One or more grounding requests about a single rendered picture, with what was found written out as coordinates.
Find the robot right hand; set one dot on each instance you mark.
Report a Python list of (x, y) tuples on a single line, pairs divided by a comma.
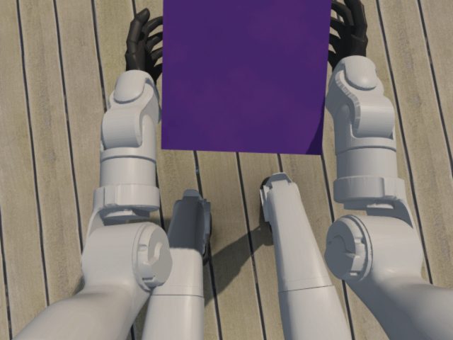
[(353, 39)]

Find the left robot foot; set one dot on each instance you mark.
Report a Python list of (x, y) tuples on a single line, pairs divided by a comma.
[(205, 256)]

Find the left robot upper arm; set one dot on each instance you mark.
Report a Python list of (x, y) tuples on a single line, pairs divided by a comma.
[(121, 266)]

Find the robot left forearm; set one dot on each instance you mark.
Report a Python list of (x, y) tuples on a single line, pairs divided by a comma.
[(128, 154)]

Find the carton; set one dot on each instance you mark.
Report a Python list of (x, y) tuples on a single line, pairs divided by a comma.
[(244, 75)]

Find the robot right thigh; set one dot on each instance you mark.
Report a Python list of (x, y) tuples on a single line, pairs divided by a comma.
[(310, 308)]

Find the robot left hand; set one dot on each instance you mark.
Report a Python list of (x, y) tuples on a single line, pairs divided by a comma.
[(139, 54)]

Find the robot right forearm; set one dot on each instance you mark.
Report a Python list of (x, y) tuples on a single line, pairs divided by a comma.
[(365, 142)]

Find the right robot upper arm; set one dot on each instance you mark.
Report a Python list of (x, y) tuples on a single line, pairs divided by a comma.
[(380, 258)]

